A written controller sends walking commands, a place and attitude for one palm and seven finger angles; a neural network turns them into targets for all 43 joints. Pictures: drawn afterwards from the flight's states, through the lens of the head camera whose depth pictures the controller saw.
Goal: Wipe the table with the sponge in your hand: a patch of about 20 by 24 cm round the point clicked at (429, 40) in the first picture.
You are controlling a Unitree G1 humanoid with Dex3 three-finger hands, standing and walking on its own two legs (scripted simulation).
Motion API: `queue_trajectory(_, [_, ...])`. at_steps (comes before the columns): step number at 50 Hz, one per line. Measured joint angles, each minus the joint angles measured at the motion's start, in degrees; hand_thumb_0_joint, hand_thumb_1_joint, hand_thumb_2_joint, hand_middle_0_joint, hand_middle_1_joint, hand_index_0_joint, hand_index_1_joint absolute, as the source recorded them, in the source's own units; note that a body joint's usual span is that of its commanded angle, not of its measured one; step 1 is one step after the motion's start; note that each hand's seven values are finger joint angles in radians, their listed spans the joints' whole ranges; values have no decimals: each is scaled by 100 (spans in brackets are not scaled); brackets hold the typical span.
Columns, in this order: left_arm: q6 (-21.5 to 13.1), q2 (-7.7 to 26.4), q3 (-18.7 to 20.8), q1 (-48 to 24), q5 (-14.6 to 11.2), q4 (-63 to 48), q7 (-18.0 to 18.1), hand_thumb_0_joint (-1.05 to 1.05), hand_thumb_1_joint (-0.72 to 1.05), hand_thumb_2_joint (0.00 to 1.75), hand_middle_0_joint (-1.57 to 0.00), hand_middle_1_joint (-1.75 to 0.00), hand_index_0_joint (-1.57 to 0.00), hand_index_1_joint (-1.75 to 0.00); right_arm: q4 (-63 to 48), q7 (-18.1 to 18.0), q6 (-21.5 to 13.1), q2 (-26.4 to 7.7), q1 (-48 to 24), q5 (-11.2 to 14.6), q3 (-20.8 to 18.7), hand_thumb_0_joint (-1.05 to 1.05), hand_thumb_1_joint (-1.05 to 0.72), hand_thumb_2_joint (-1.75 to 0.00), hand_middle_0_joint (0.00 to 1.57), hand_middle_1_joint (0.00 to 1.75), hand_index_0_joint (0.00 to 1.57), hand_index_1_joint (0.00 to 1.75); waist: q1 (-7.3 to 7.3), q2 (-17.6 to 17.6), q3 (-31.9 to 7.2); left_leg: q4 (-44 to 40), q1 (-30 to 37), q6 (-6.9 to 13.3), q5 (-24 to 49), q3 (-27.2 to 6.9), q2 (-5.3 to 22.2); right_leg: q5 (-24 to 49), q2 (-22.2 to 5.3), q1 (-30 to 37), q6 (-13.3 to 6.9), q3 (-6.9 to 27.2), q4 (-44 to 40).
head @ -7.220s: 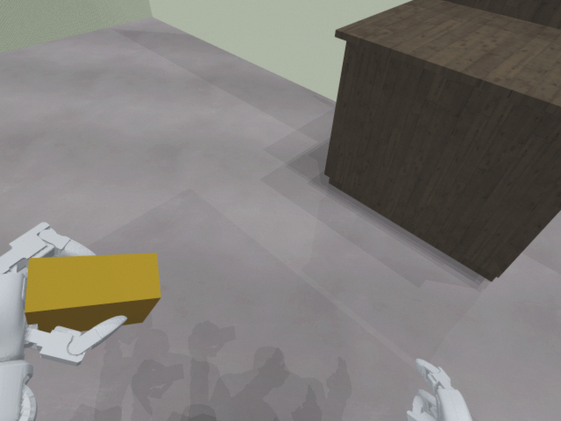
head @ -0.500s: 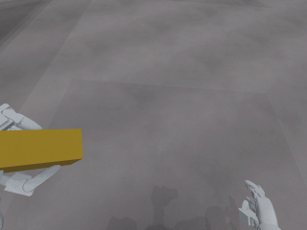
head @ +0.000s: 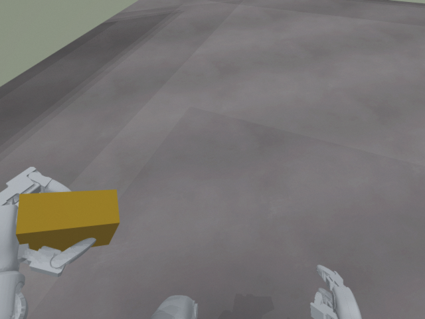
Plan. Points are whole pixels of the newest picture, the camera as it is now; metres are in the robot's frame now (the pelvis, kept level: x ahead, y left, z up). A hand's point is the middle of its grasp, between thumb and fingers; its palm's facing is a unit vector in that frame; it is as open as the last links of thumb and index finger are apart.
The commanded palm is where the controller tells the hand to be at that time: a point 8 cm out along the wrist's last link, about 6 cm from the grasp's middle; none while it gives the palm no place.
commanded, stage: turn to face it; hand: left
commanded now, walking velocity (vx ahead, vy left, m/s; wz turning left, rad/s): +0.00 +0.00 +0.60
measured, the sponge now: (84, 221) +0.23 +0.20 +0.14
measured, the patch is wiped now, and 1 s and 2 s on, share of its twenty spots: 0.00 0.00 0.00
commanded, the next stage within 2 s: none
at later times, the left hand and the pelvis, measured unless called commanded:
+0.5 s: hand out of the picture +0.05 +0.28 +0.17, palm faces +0.58 -0.65 -0.50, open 9.7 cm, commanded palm -0.01 +0.31 +0.18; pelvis -0.07 +0.00 -0.01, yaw +19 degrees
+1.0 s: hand out of the picture -0.12 +0.28 +0.17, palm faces +0.80 -0.45 -0.41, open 9.7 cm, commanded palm -0.19 +0.28 +0.18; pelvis -0.15 -0.04 -0.01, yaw +36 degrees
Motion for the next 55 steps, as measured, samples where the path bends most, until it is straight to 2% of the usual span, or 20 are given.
queue_trajectory(4, [-95, 169, 19, 103, 23, -173, 44, 1, -45, 100, -80, -134, -78, -135, -156, -138, -1, -158, 90, -72, -152, 1, -91, -90, 21, 30, 20, 30, -87, -251, -98, -1032, 524, 53, -176, 307, 232, 202, -197, -39, 0, -248, -241])
queue_trajectory(8, [-203, 312, 189, 178, 20, -580, 153, 1, -45, 100, -80, -134, -78, -135, -316, -175, -6, -332, 178, -111, -296, 1, -91, -90, 20, 30, 20, 30, -65, -401, -177, -2500, 1181, 176, -470, 435, 342, 238, -358, -303, 47, -460, -101])
queue_trajectory(10, [-257, 326, 288, 179, -1, -792, 206, 1, -45, 100, -80, -134, -78, -135, -405, -163, 0, -405, 196, -113, -336, 1, -91, -90, 20, 30, 20, 30, -73, -436, -190, -3363, 1553, 231, -175, 440, 316, 158, -476, -515, 112, -546, 197])
queue_trajectory(12, [-323, 373, 385, 125, -53, -973, 236, 1, -45, 100, -80, -134, -78, -135, -527, -153, -27, -442, 185, -106, -382, 1, -91, -90, 20, 30, 20, 30, -111, -404, -154, -3911, 1716, 334, 731, 350, 304, -227, -564, -876, 299, -487, 931])
queue_trajectory(14, [-422, 461, 453, -11, -11, -840, 173, 1, -45, 100, -80, -134, -78, -135, -424, -88, -81, -210, 124, -68, -383, 1, -91, -90, 20, 30, 20, 30, -86, -524, -32, -3575, 1593, 346, 530, 264, 216, -1229, -409, -1241, 496, 68, 2043])
queue_trajectory(17, [-398, 499, 457, 2, 95, -710, 44, 1, -45, 100, -80, -134, -78, -135, -301, 93, -216, 128, 206, 3, -229, 1, -91, -90, 20, 30, 20, 30, -130, -406, -62, -3640, 1512, 308, 416, -76, 248, -1495, -44, -1564, 664, 395, 3050])
queue_trajectory(20, [-370, 446, 409, 218, 48, -849, 4, 1, -45, 100, -80, -134, -77, -135, -260, 227, -332, 365, 302, 37, -25, 1, -91, -90, 20, 30, 20, 30, -99, -210, -64, -3869, 1474, 248, 659, -369, 288, -1301, 170, -1435, 753, 441, 2702])
queue_trajectory(26, [-293, 473, 398, 333, -58, -771, -64, 1, -45, 100, -80, -134, -77, -135, -193, 278, -348, 529, 290, 13, 219, 1, -90, -90, 21, 30, 21, 30, 111, 130, -46, -3866, 1184, 112, 895, -807, 193, -950, 479, -457, 806, 508, 946])
queue_trajectory(27, [-264, 495, 420, 291, -55, -697, -66, 1, -45, 100, -80, -134, -77, -135, -189, 273, -325, 520, 260, 14, 239, 1, -90, -90, 21, 30, 21, 30, 161, 142, -54, -3763, 1085, 75, 882, -847, 140, -716, 488, -205, 783, 507, 470])
queue_trajectory(29, [-196, 377, 350, 91, 1, -472, -61, 1, -45, 100, -80, -134, -77, -135, -111, 245, -249, 386, 95, 32, 228, 1, -90, -90, 21, 30, 21, 30, 212, 352, 43, -3176, 807, 138, 395, -887, 158, -194, 560, -152, 300, 358, 276])
queue_trajectory(31, [-100, 267, 222, -69, -20, -270, -27, 1, -45, 100, -80, -134, -77, -135, -6, 222, -160, 266, -20, 41, 161, 1, -90, -90, 21, 30, 21, 30, 188, 298, 129, -1859, 405, 123, -222, -657, -23, -248, 392, -149, 1, 249, 371])
queue_trajectory(33, [-61, 167, 166, -32, -14, -153, -6, 1, -45, 100, -80, -134, -77, -135, 20, 174, -65, 148, -74, 16, 112, 1, -90, -90, 21, 30, 21, 30, 131, 171, 144, -703, 129, 54, -248, -343, -94, -223, 225, -79, -65, 188, 270])
queue_trajectory(35, [-72, 131, 128, 56, 4, -97, 10, 1, -45, 100, -80, -134, -77, -135, 2, 85, -12, 53, -92, 6, 49, 1, -90, -90, 21, 30, 21, 30, 44, 31, 129, -208, 75, 2, -223, -80, -64, -111, 84, -2, -54, 97, 96])
queue_trajectory(38, [-107, 178, 96, 145, 29, -140, 49, 1, -45, 100, -80, -134, -77, -135, -107, -43, 16, -78, -45, -41, -69, 1, -90, -90, 21, 30, 21, 30, -42, -185, 56, -651, 341, 21, -242, 222, 72, 50, -93, 21, -39, -71, -105])
queue_trajectory(44, [-231, 325, 224, 223, 31, -655, 179, 1, -45, 100, -80, -134, -77, -135, -364, -141, 28, -339, 115, -115, -302, 1, -91, -90, 20, 30, 20, 30, -60, -451, -123, -2687, 1240, 182, -475, 469, 263, 133, -329, -285, 22, -429, 27])
queue_trajectory(47, [-314, 349, 351, 234, -19, -940, 234, 1, -45, 100, -80, -134, -77, -135, -537, -128, 40, -438, 151, -105, -357, 1, -91, -90, 20, 30, 20, 30, -99, -450, -170, -3893, 1760, 310, 313, 432, 255, -56, -485, -643, 129, -570, 629])
queue_trajectory(49, [-402, 436, 434, 102, -33, -866, 212, 1, -45, 100, -80, -134, -77, -135, -487, -111, -4, -260, 87, -85, -375, 1, -91, -90, 20, 30, 20, 30, -72, -618, -61, -3687, 1644, 405, 454, 393, 127, -873, -474, -988, 397, -137, 1523])
queue_trajectory(51, [-418, 479, 449, -15, 79, -688, 118, 1, -45, 100, -80, -134, -77, -135, -402, -27, -107, -45, 127, -61, -313, 1, -91, -90, 20, 30, 20, 30, -95, -556, -37, -3599, 1547, 434, 454, 181, 148, -1443, -196, -1293, 555, 235, 2542])
queue_trajectory(53, [-406, 476, 434, -15, 120, -634, 53, 1, -45, 100, -80, -134, -77, -135, -324, 98, -211, 148, 195, -3, -194, 1, -91, -90, 20, 30, 20, 30, -104, -427, -47, -3711, 1502, 421, 584, -49, 200, -1422, 13, -1447, 651, 389, 3027])
queue_trajectory(55, [-378, 419, 397, 90, 87, -707, 23, 1, -45, 100, -80, -134, -77, -135, -289, 199, -287, 300, 271, 34, -64, 1, -91, -90, 20, 30, 20, 30, -80, -285, -57, -3873, 1465, 397, 763, -232, 237, -1277, 126, -1413, 721, 441, 2947])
